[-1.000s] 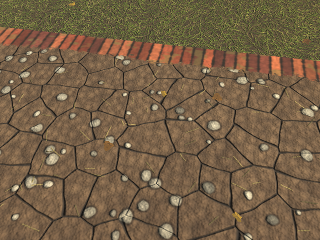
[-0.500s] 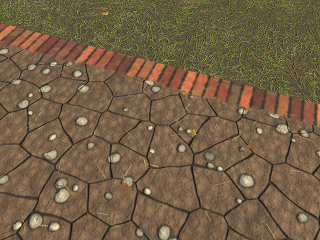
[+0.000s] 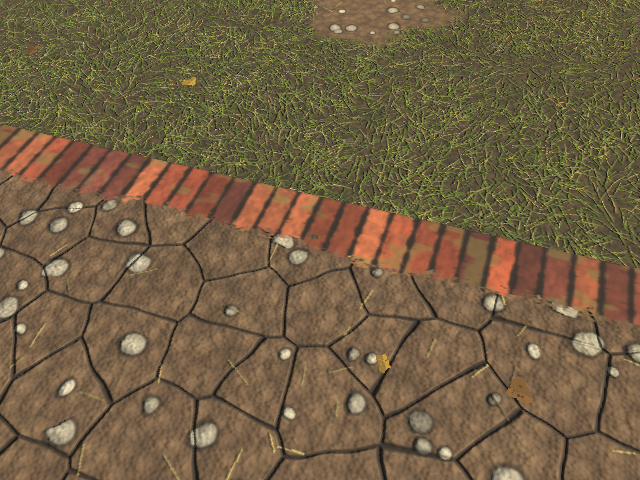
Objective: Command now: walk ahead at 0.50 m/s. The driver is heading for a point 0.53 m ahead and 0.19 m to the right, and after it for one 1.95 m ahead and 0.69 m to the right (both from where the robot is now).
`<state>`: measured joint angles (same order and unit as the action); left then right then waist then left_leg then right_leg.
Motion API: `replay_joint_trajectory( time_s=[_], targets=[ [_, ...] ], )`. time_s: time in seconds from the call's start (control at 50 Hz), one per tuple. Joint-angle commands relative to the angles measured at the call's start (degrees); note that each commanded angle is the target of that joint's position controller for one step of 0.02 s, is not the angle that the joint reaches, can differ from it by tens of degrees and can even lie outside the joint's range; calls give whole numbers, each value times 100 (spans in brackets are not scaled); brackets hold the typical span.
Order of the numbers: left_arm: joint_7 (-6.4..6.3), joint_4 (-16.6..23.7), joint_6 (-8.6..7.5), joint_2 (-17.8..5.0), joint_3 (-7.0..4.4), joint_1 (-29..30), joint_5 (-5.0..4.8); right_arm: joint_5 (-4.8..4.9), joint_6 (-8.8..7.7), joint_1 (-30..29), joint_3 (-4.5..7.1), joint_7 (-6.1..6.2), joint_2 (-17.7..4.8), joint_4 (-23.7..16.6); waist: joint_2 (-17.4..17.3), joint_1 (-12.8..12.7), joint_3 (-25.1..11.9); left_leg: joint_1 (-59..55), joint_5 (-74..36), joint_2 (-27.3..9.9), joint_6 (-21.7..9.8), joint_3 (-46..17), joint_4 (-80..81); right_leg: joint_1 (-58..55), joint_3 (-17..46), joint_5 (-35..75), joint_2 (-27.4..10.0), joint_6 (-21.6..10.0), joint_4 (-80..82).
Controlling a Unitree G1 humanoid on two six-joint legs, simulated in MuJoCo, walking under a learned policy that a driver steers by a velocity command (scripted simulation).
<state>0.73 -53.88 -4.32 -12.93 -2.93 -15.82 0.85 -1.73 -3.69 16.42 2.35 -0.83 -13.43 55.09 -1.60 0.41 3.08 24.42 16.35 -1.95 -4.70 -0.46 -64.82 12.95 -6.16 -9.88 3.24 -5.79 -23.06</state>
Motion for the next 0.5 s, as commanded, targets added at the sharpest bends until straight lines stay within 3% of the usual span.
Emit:
replay_joint_trajectory(
  time_s=[0.02,0.14,0.22,0.28,0.32,0.34,0.36,0.38,0.4,0.42,0.44,0.46,0.5],
  targets=[
    [-15,-2,-176,-473,-67,-436,-48,-49,99,392,40,-75,-167,-124,453,160,-93,608,-389,-327,130,-34,115,-350,1444,1059,-1520,-618,1490],
    [-34,-272,-155,-443,-13,-1084,-72,-6,115,-1143,-8,-92,-155,-607,431,-159,277,1322,-1466,-384,427,272,1777,-687,1139,1692,-1251,-556,1618],
    [-103,-389,-98,-510,11,-1332,-23,58,65,-1513,-84,-2,-39,-681,565,-281,159,697,-1722,83,460,470,2760,-935,916,3915,-1100,-390,823],
    [-151,-332,-20,-601,-28,-1190,24,90,-7,-1346,-45,106,-254,-684,801,-199,-42,222,-1414,269,320,272,3137,-1179,1185,4299,-1123,-317,142],
    [-174,-212,0,-673,-76,-853,-14,69,-117,-448,53,189,-509,-409,702,189,-332,-784,-1635,368,158,182,3912,-1133,1349,4149,-965,-126,-805],
    [-167,-105,-19,-604,-70,-749,-116,-34,-225,184,125,239,-747,-272,370,437,-737,-1932,-3009,-101,21,-67,4152,-542,1250,3200,-700,17,-1824],
    [-204,175,-27,-231,5,-1010,-236,-166,-273,753,222,271,-1253,-336,-582,393,-1703,-3530,-6091,-1838,-357,-1387,3508,599,878,-24,-180,167,-3506],
    [-294,92,104,-141,-22,-1782,-377,65,-143,510,249,200,-1248,-488,-1297,158,-2727,-4180,-7119,-2804,-1199,-2363,3447,1356,711,-3009,334,219,-4873],
    [-319,-73,240,-567,-146,-1646,-159,166,-28,133,184,175,-849,-680,-456,72,-2364,-3365,-5805,-2462,-1186,-2039,3802,1476,903,-2643,1,244,-5156],
    [-257,-2,315,-502,-174,-1191,-32,152,16,-349,79,209,-476,-776,-243,-15,-1546,-2539,-4486,-2086,-1031,-1498,4152,1605,877,-2239,-190,323,-5070],
    [-193,80,375,-405,-189,-934,41,117,56,-613,16,270,-306,-797,-264,-129,-935,-1807,-3672,-1770,-860,-1075,4506,1613,833,-1963,-359,411,-4846],
    [-136,155,460,-384,-213,-773,103,101,77,-673,7,341,-295,-777,-442,-201,-624,-1316,-3227,-1570,-780,-728,4740,1526,820,-1720,-478,496,-4657],
    [-93,159,623,-250,-208,-920,122,46,75,-608,35,373,-387,-749,-465,-307,-628,-823,-3089,-1452,-845,-326,4876,1215,655,-1471,-397,594,-4702]
  ],
)
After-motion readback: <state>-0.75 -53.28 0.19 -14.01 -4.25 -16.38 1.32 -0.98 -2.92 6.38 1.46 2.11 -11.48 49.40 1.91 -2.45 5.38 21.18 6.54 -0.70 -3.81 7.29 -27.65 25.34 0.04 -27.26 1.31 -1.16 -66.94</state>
